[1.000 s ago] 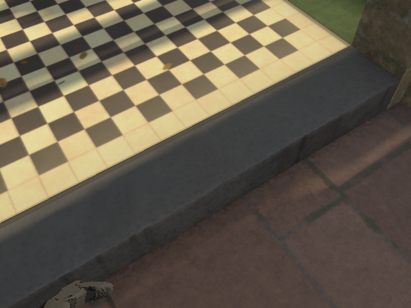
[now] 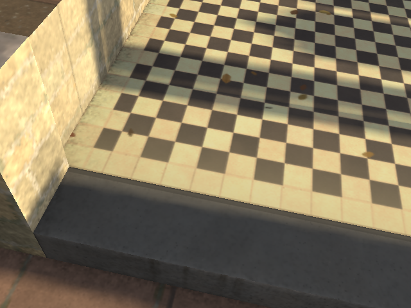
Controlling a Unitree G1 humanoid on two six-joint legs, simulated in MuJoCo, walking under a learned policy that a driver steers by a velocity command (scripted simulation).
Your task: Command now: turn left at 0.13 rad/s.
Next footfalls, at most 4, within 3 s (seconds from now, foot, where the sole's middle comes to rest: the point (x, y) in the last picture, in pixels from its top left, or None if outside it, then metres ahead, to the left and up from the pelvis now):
0.14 right None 0.03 -0.15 -0.78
2.06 right None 0.38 -0.10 -0.78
2.46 left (232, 212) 0.74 -0.08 -0.61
2.88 right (314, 147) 1.05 -0.40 -0.61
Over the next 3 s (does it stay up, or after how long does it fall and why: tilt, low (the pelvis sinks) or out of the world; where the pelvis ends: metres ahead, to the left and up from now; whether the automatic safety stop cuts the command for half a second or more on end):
stays up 1.04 -0.30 0.16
